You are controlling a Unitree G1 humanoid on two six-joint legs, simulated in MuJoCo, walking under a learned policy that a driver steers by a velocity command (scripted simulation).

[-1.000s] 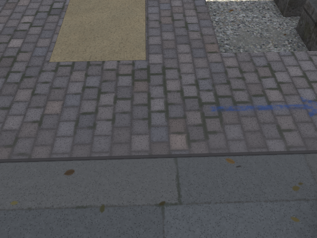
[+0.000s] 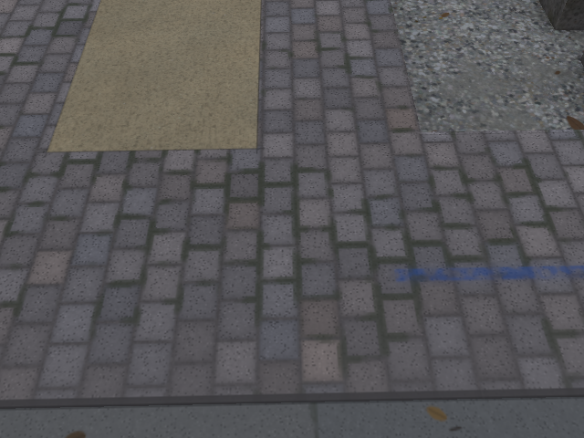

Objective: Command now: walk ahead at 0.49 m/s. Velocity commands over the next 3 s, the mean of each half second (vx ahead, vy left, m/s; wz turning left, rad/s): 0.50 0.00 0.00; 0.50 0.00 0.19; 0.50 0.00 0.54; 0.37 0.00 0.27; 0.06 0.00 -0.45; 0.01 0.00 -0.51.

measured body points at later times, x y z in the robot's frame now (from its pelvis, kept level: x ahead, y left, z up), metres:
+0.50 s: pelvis +0.27 -0.02 +0.02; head +0.30 -0.03 +0.47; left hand +0.48 +0.18 -0.09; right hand +0.16 -0.25 -0.12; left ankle +0.12 +0.05 -0.71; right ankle +0.42 -0.12 -0.69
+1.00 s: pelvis +0.53 -0.04 +0.02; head +0.56 -0.04 +0.47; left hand +0.43 +0.17 -0.12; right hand +0.72 -0.24 -0.11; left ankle +0.68 +0.08 -0.67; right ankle +0.43 -0.11 -0.71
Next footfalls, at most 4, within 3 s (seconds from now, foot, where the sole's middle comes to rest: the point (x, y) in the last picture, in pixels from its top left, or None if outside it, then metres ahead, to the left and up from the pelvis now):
0.54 right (371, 429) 0.46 -0.12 -0.75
1.10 left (294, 318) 0.72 0.06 -0.75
1.64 right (304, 204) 1.09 0.05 -0.75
2.08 left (225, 208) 1.07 0.27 -0.75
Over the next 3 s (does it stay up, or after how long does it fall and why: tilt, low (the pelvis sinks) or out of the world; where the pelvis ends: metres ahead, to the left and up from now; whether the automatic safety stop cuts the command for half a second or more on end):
stays up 1.00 0.12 0.02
